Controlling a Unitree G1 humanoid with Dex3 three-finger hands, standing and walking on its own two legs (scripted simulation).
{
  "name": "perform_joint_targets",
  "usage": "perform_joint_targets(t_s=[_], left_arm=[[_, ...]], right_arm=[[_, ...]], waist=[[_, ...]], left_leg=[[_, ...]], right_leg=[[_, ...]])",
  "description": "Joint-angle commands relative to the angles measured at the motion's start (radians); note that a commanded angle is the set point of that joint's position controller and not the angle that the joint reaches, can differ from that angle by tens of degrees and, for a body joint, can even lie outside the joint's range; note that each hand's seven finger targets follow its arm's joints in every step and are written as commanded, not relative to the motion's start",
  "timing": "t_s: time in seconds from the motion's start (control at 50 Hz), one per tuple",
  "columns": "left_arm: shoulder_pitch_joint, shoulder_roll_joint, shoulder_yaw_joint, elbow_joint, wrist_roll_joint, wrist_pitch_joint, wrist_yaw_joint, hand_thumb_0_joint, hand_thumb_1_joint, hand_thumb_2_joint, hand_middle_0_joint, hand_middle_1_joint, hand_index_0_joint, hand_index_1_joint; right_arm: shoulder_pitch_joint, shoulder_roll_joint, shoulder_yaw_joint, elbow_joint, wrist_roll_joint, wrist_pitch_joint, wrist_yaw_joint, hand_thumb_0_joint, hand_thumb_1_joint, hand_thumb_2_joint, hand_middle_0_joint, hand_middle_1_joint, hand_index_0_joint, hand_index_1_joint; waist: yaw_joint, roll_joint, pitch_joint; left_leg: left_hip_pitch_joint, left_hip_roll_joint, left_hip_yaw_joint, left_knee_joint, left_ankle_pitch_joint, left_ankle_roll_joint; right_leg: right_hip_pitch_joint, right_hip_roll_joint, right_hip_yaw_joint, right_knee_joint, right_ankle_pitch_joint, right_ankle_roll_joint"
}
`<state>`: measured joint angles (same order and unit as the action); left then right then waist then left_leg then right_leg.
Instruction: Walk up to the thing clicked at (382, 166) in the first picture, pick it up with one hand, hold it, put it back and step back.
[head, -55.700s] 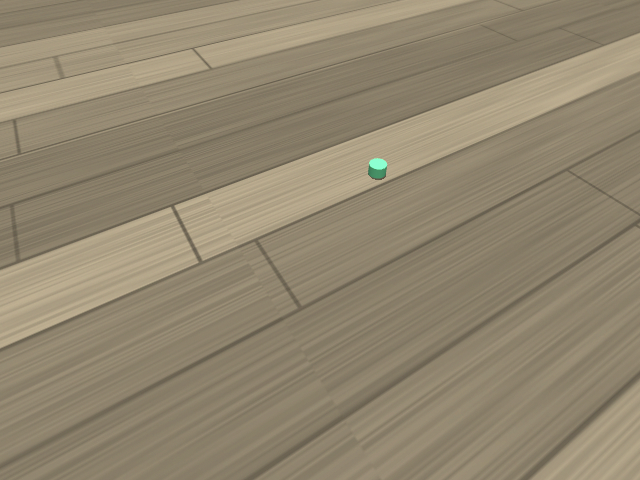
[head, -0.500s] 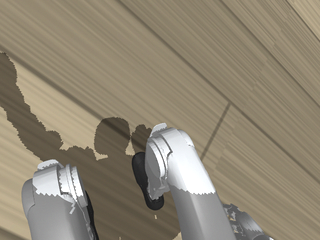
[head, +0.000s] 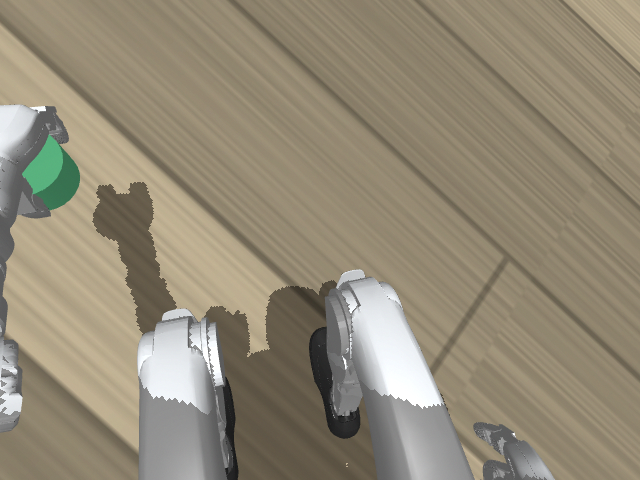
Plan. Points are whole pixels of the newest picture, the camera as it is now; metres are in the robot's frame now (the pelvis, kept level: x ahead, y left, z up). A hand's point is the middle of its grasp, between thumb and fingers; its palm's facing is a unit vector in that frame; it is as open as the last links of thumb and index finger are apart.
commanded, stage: lift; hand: left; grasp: from above
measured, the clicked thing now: (31, 170) +0.51 +0.29 -0.15
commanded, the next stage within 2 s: hold in 1.20 s
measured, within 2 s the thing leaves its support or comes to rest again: neither
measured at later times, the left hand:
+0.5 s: hand out of the picture +0.41 +0.26 +0.08, palm faces -0.48 -0.10 -0.87, open 10.8 cm
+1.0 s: hand out of the picture +0.38 +0.23 +0.21, palm faces -0.45 -0.10 -0.89, open 10.8 cm
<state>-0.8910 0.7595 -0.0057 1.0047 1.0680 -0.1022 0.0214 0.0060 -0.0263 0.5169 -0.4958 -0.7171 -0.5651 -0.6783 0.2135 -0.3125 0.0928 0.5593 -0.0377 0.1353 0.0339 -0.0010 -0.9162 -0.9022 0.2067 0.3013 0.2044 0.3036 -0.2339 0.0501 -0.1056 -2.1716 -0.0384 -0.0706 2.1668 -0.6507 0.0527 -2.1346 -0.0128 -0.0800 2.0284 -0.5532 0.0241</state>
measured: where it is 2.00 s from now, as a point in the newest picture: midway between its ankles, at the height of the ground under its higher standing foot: (280, 426)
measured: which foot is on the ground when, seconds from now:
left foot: down 0.00-1.00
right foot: down 0.00-1.00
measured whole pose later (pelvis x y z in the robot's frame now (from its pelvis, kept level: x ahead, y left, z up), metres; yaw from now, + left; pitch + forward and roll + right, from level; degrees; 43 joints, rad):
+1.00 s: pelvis +0.06 -0.01 +0.30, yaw +4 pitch +15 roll -1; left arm -0.39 0.40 -0.17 0.90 0.99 0.00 0.15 0.01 -0.09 0.61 -0.45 -0.84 -0.53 -0.80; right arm 0.27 -0.26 -0.04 0.74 0.04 -0.02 -0.06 0.00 -0.91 -0.90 0.21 0.30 0.20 0.30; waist -0.08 0.04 -0.13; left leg -0.85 0.01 -0.01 1.06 -0.47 0.01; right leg -0.88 0.03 0.01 1.01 -0.39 0.00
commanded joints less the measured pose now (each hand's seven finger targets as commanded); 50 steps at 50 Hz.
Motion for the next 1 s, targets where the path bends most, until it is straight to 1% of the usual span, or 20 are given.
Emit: perform_joint_targets(t_s=[0.0,0.02,0.16,0.2,0.26,0.28,0.32,0.36,0.42,0.44,0.54,0.62,0.68,0.72,0.74,0.84,0.88,0.92,0.96,0.98], left_arm=[[-0.344,0.207,0.04,-0.252,-0.041,0.007,0.03,0.0,0.549,0.824,-0.818,-0.949,-0.869,-0.894],[-0.351,0.203,0.044,-0.291,-0.058,0.006,0.027,0.0,0.534,0.81,-0.804,-0.939,-0.855,-0.883],[-0.264,0.138,0.031,-0.346,-0.089,0.003,0.029,0.0,0.496,0.785,-0.766,-0.95,-0.824,-0.888],[-0.195,0.126,0.034,-0.326,-0.088,0.01,0.04,0.0,0.46,0.81,-0.745,-0.96,-0.799,-0.902],[-0.142,0.123,0.036,-0.331,-0.073,0.029,0.054,0.0,0.475,0.828,-0.761,-0.974,-0.813,-0.918],[-0.067,0.108,0.041,-0.292,-0.074,0.041,0.058,0.0,0.475,0.836,-0.758,-0.976,-0.81,-0.92],[-0.024,0.071,0.023,-0.312,-0.084,0.053,0.059,0.0,0.479,0.835,-0.766,-0.969,-0.817,-0.915],[0.015,0.093,0.04,-0.328,-0.084,0.063,0.059,0.0,0.479,0.844,-0.759,-0.989,-0.812,-0.932],[0.079,0.032,0.011,-0.371,-0.103,0.062,0.05,0.0,0.466,0.874,-0.761,-0.997,-0.81,-0.946],[0.087,0.047,0.021,-0.394,-0.106,0.059,0.051,0.0,0.457,0.852,-0.756,-0.978,-0.805,-0.927],[0.077,0.009,0.004,-0.421,-0.105,0.034,0.078,0.0,0.434,0.84,-0.747,-0.964,-0.794,-0.916],[0.118,-0.035,-0.02,-0.375,-0.085,0.025,0.125,0.0,0.428,0.82,-0.718,-1.003,-0.777,-0.942],[0.139,-0.056,-0.034,-0.345,-0.069,0.033,0.154,0.0,0.461,0.847,-0.74,-1.009,-0.796,-0.951],[0.147,-0.102,-0.068,-0.309,-0.066,0.046,0.166,0.0,0.497,0.873,-0.76,-1.043,-0.819,-0.982],[0.147,-0.095,-0.061,-0.296,-0.067,0.053,0.172,0.0,0.501,0.886,-0.764,-1.046,-0.821,-0.986],[0.158,-0.124,-0.089,-0.268,-0.075,0.087,0.18,0.0,0.561,0.93,-0.803,-1.089,-0.863,-1.027],[0.18,-0.109,-0.073,-0.257,-0.077,0.098,0.183,0.0,0.539,0.927,-0.782,-1.093,-0.843,-1.029],[0.164,-0.137,-0.093,-0.29,-0.08,0.1,0.183,0.0,0.557,0.906,-0.794,-1.085,-0.858,-1.018],[0.175,-0.102,-0.069,-0.272,-0.074,0.106,0.184,0.0,0.506,0.89,-0.76,-1.075,-0.823,-1.009],[0.2,-0.126,-0.081,-0.275,-0.076,0.107,0.182,0.0,0.505,0.862,-0.76,-1.055,-0.824,-0.988]], right_arm=[[0.186,-0.221,-0.112,-0.009,0.02,-0.011,-0.024,0.0,-0.909,-0.904,0.2,0.3,0.199,0.3],[0.188,-0.22,-0.115,-0.005,0.024,-0.014,-0.029,0.0,-0.907,-0.903,0.2,0.3,0.199,0.3],[0.168,-0.176,-0.129,0.014,0.042,-0.033,-0.051,0.0,-0.903,-0.901,0.2,0.3,0.2,0.3],[0.154,-0.165,-0.132,0.018,0.047,-0.038,-0.055,0.0,-0.902,-0.901,0.2,0.3,0.2,0.3],[0.139,-0.151,-0.139,0.016,0.054,-0.04,-0.058,0.0,-0.903,-0.902,0.2,0.3,0.2,0.3],[0.132,-0.15,-0.14,0.018,0.056,-0.042,-0.059,0.0,-0.902,-0.901,0.2,0.3,0.2,0.3],[0.116,-0.134,-0.143,0.02,0.059,-0.047,-0.059,0.0,-0.902,-0.901,0.2,0.3,0.2,0.3],[0.105,-0.129,-0.148,0.019,0.067,-0.053,-0.065,0.0,-0.901,-0.9,0.2,0.3,0.2,0.3],[0.098,-0.109,-0.149,0.017,0.073,-0.071,-0.074,0.0,-0.903,-0.901,0.2,0.3,0.2,0.3],[0.089,-0.109,-0.152,0.018,0.076,-0.079,-0.081,0.0,-0.903,-0.9,0.2,0.3,0.2,0.3],[0.088,-0.091,-0.155,0.043,0.08,-0.122,-0.106,0.0,-0.903,-0.9,0.2,0.3,0.2,0.3],[0.092,-0.083,-0.158,0.067,0.079,-0.152,-0.109,0.0,-0.905,-0.901,0.2,0.3,0.2,0.3],[0.089,-0.09,-0.165,0.082,0.082,-0.169,-0.106,0.0,-0.902,-0.899,0.2,0.3,0.2,0.3],[0.082,-0.089,-0.167,0.085,0.084,-0.174,-0.103,0.0,-0.902,-0.9,0.2,0.3,0.2,0.3],[0.078,-0.092,-0.17,0.092,0.084,-0.176,-0.102,0.0,-0.902,-0.9,0.2,0.3,0.2,0.3],[0.088,-0.087,-0.173,0.103,0.083,-0.184,-0.102,0.0,-0.903,-0.9,0.2,0.3,0.2,0.3],[0.088,-0.086,-0.174,0.102,0.083,-0.185,-0.103,0.0,-0.902,-0.899,0.2,0.3,0.2,0.3],[0.082,-0.083,-0.176,0.1,0.081,-0.186,-0.101,0.0,-0.902,-0.898,0.2,0.3,0.2,0.3],[0.079,-0.086,-0.179,0.098,0.08,-0.185,-0.102,0.0,-0.904,-0.899,0.2,0.3,0.2,0.3],[0.081,-0.081,-0.177,0.097,0.082,-0.183,-0.101,0.0,-0.903,-0.899,0.2,0.3,0.2,0.3]], waist=[[0.006,0.306,-0.754],[0.004,0.298,-0.751],[0.041,0.241,-0.774],[0.053,0.215,-0.734],[0.075,0.197,-0.746],[0.088,0.162,-0.709],[0.091,0.142,-0.666],[0.108,0.106,-0.665],[0.107,0.06,-0.606],[0.119,0.058,-0.608],[0.104,0.05,-0.49],[0.11,0.039,-0.438],[0.133,0.062,-0.405],[0.133,0.063,-0.374],[0.136,0.048,-0.364],[0.142,0.02,-0.341],[0.156,0.015,-0.334],[0.16,0.027,-0.34],[0.168,0.017,-0.314],[0.169,0.004,-0.318]], left_leg=[[0.671,0.021,-0.029,-0.413,0.068,-0.018],[0.673,0.017,-0.032,-0.427,0.078,-0.018],[0.858,0.026,-0.032,-0.537,0.212,-0.024],[0.869,0.026,-0.028,-0.584,0.199,-0.024],[0.93,0.024,-0.006,-0.646,0.207,-0.021],[0.934,0.024,-0.013,-0.675,0.206,-0.022],[0.944,0.024,0.002,-0.715,0.197,-0.02],[0.968,0.022,0.01,-0.759,0.174,-0.017],[0.991,0.019,0.025,-0.815,0.155,-0.013],[1.021,0.022,0.021,-0.846,0.143,-0.013],[1.128,0.022,0.03,-0.953,0.106,-0.015],[1.206,0.017,0.037,-1.028,0.127,-0.019],[1.285,0.021,0.026,-1.103,0.139,-0.029],[1.333,0.024,0.018,-1.152,0.134,-0.033],[1.347,0.027,0.018,-1.171,0.136,-0.031],[1.433,0.022,0.038,-1.233,0.257,-0.034],[1.457,0.02,0.042,-1.256,0.301,-0.035],[1.505,0.022,0.045,-1.287,0.324,-0.037],[1.521,0.021,0.049,-1.313,0.335,-0.036],[1.529,0.019,0.052,-1.318,0.357,-0.035]], right_leg=[[0.412,0.033,-0.029,-0.224,0.072,-0.073],[0.429,0.028,-0.027,-0.24,0.08,-0.073],[0.57,0.028,-0.012,-0.341,0.161,-0.06],[0.623,0.027,-0.009,-0.382,0.159,-0.057],[0.73,0.035,-0.001,-0.459,0.162,-0.056],[0.748,0.033,0.0,-0.48,0.159,-0.054],[0.808,0.038,0.005,-0.535,0.152,-0.053],[0.893,0.042,0.015,-0.592,0.141,-0.05],[0.988,0.046,0.032,-0.675,0.13,-0.046],[1.02,0.047,0.035,-0.697,0.121,-0.046],[1.104,0.049,0.064,-0.839,0.092,-0.042],[1.189,0.05,0.082,-0.939,0.091,-0.042],[1.232,0.05,0.081,-0.988,0.106,-0.042],[1.252,0.053,0.078,-1.026,0.108,-0.043],[1.277,0.055,0.078,-1.046,0.114,-0.04],[1.391,0.058,0.081,-1.128,0.206,-0.043],[1.437,0.056,0.086,-1.154,0.243,-0.042],[1.463,0.056,0.084,-1.174,0.264,-0.045],[1.498,0.055,0.087,-1.206,0.269,-0.044],[1.516,0.056,0.09,-1.212,0.289,-0.045]])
